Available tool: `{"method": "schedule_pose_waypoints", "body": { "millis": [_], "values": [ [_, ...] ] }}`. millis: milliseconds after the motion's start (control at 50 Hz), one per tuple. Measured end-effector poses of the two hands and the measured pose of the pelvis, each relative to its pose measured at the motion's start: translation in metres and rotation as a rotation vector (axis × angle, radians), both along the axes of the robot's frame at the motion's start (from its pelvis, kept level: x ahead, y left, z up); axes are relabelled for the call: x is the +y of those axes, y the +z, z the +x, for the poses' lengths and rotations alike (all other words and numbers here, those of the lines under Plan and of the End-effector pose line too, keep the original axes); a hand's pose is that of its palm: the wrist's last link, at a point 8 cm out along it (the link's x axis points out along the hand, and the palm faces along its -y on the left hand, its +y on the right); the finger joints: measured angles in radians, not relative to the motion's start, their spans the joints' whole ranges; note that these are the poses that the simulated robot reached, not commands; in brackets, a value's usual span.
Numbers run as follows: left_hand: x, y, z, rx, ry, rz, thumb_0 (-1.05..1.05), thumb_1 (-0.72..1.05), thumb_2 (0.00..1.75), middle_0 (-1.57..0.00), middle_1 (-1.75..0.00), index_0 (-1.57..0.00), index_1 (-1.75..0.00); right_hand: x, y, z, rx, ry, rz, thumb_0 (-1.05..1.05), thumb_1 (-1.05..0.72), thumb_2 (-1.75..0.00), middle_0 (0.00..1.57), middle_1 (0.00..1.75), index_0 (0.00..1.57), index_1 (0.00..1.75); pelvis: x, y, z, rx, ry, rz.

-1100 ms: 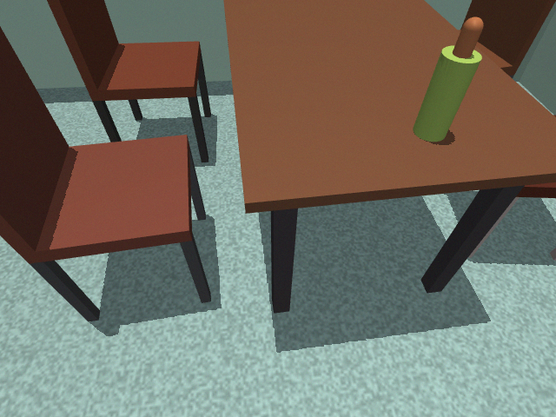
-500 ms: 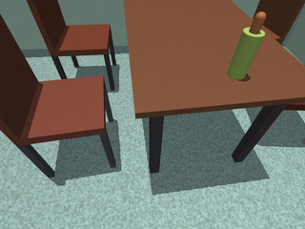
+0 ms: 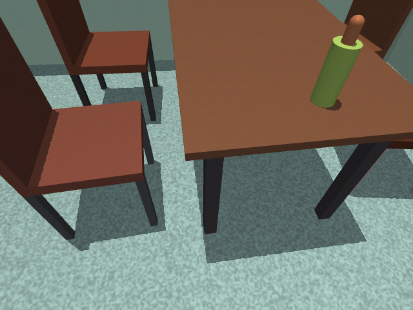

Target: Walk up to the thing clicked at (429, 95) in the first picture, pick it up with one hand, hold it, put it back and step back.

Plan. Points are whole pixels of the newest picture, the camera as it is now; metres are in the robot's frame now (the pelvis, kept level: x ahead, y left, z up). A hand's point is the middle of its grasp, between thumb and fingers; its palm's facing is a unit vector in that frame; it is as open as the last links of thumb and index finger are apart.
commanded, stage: stand
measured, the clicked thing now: (338, 63) +0.74 -0.37 +0.09
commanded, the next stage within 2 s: walk up in 0.02 s
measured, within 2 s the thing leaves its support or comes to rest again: neither
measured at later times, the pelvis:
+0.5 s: pelvis +0.09 +0.12 -0.02, yaw -11 degrees
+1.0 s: pelvis +0.23 +0.17 -0.05, yaw -22 degrees
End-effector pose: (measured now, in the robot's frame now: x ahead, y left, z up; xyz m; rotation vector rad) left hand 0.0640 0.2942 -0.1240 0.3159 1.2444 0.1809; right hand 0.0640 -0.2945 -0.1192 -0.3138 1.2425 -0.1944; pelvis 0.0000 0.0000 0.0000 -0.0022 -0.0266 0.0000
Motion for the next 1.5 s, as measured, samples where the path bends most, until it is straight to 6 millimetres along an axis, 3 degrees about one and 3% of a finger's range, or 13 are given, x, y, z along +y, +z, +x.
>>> {"method": "schedule_pose_waypoints", "body": {
  "millis": [120,260,340,420,540,680,740,820,980,1100,1240,1400,1500],
  "values": [
    [0.018,0.004,-0.007,-0.025,-0.017,0.034,0.0,0.9,0.9,-0.2,-0.3,-0.21,-0.3,-0.006,0.002,0.014,-0.057,-0.001,-0.008,0.0,-0.9,-0.9,0.2,0.3,0.21,0.3,0.012,-0.007,0.004,0.002,-0.049,-0.017],
    [0.087,0.008,-0.014,0.059,-0.035,0.114,0.0,0.9,0.9,-0.2,-0.3,-0.21,-0.3,0.007,0.01,0.032,-0.096,-0.015,-0.055,0.0,-0.91,-0.9,0.2,0.3,0.2,0.3,0.055,-0.016,0.028,-0.001,-0.094,-0.039],
    [0.135,-0.006,0.012,0.087,-0.075,0.156,0.01,0.9,0.9,-0.2,-0.3,-0.21,-0.3,0.032,0.005,0.038,-0.122,-0.046,-0.092,0.0,-0.91,-0.9,0.2,0.3,0.2,0.3,0.089,-0.033,0.048,-0.009,-0.125,-0.016],
    [0.154,-0.003,0.064,0.068,-0.141,0.166,0.01,0.9,0.9,-0.2,-0.3,-0.2,-0.3,0.064,0.005,0.024,-0.119,-0.138,-0.062,0.0,-0.91,-0.9,0.2,0.3,0.2,0.3,0.107,-0.028,0.069,-0.012,-0.166,-0.01],
    [0.152,0.019,0.152,-0.034,-0.256,0.129,0.01,0.91,0.9,-0.2,-0.3,-0.2,-0.3,0.104,0.002,0.007,-0.059,-0.216,0.002,0.0,-0.9,-0.9,0.2,0.3,0.2,0.3,0.121,-0.014,0.108,-0.007,-0.206,0.001],
    [0.127,0.028,0.254,-0.134,-0.385,0.131,0.0,0.9,0.9,-0.2,-0.3,-0.2,-0.3,0.119,-0.02,0.01,0.011,-0.302,0.037,0.0,-0.9,-0.9,0.2,0.3,0.21,0.3,0.124,-0.022,0.157,-0.005,-0.251,0.005],
    [0.115,0.024,0.289,-0.204,-0.401,0.123,0.0,0.9,0.9,-0.2,-0.3,-0.2,-0.3,0.123,-0.03,0.028,0.026,-0.319,0.037,0.0,-0.9,-0.9,0.2,0.3,0.2,0.3,0.124,-0.029,0.173,-0.013,-0.277,-0.017],
    [0.106,0.023,0.318,-0.237,-0.411,0.089,0.0,0.9,0.9,-0.2,-0.3,-0.21,-0.3,0.127,-0.025,0.066,-0.012,-0.313,0.017,0.0,-0.91,-0.9,0.2,0.3,0.2,0.3,0.132,-0.026,0.192,-0.015,-0.312,-0.013],
    [0.122,-0.014,0.365,-0.19,-0.477,0.029,0.0,0.9,0.9,-0.2,-0.3,-0.21,-0.3,0.137,-0.014,0.119,-0.133,-0.324,-0.097,0.0,-0.9,-0.9,0.2,0.3,0.2,0.3,0.167,-0.043,0.223,-0.016,-0.379,0.007],
    [0.133,-0.03,0.392,-0.141,-0.477,0.01,0.01,0.9,0.9,-0.2,-0.3,-0.21,-0.3,0.152,0.007,0.114,-0.117,-0.366,-0.159,0.0,-0.9,-0.9,0.2,0.3,0.21,0.3,0.179,-0.04,0.232,-0.01,-0.419,-0.022],
    [0.135,-0.029,0.396,-0.076,-0.509,0.006,0.01,0.91,0.9,-0.2,-0.3,-0.2,-0.3,0.15,0.022,0.083,-0.057,-0.394,-0.205,0.0,-0.9,-0.9,0.2,0.3,0.21,0.3,0.18,-0.032,0.233,0.006,-0.465,-0.023],
    [0.111,-0.025,0.389,-0.086,-0.56,0.045,0.01,0.91,0.9,-0.2,-0.3,-0.2,-0.3,0.131,-0.003,0.037,-0.022,-0.456,-0.185,0.0,-0.9,-0.9,0.2,0.3,0.21,0.3,0.162,-0.045,0.216,0.004,-0.504,-0.037],
    [0.096,-0.015,0.376,-0.1,-0.575,0.036,0.0,0.9,0.9,-0.2,-0.3,-0.2,-0.3,0.134,-0.016,0.034,-0.024,-0.506,-0.138,0.0,-0.9,-0.9,0.2,0.3,0.2,0.3,0.157,-0.04,0.21,-0.011,-0.52,-0.014]
  ]
}}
